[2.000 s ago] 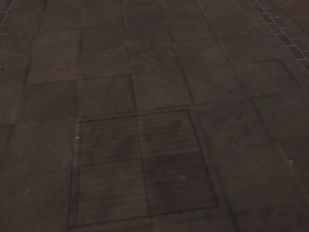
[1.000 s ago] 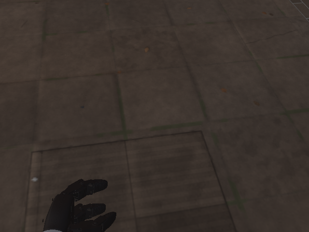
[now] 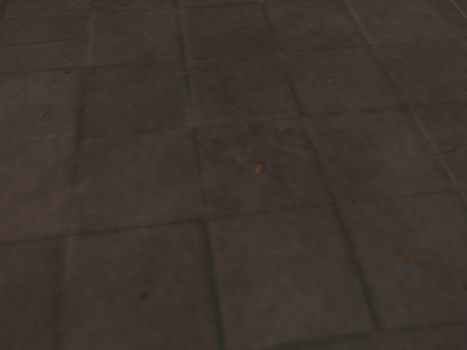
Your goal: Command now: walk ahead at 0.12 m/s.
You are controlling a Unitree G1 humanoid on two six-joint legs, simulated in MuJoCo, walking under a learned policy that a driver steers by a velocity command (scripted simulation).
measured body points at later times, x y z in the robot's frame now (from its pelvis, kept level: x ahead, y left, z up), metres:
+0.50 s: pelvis +0.05 +0.00 -0.01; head +0.06 +0.01 +0.44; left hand +0.15 +0.26 -0.15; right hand +0.09 -0.25 -0.15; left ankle +0.02 +0.12 -0.74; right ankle +0.12 -0.12 -0.74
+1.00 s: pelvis +0.06 +0.01 -0.01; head +0.08 +0.01 +0.44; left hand +0.14 +0.26 -0.15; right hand +0.08 -0.23 -0.16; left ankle +0.02 +0.12 -0.74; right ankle +0.12 -0.12 -0.74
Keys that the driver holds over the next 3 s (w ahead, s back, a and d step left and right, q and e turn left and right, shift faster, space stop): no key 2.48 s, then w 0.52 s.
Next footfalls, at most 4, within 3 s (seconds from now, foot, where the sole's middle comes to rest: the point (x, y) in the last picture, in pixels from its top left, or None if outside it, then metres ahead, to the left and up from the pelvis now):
0.02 right None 0.16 -0.12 -0.78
0.24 left None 0.06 0.12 -0.78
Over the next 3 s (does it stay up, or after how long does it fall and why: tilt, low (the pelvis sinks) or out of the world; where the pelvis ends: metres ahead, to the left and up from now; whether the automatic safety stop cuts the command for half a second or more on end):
stays up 0.22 -0.03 0.01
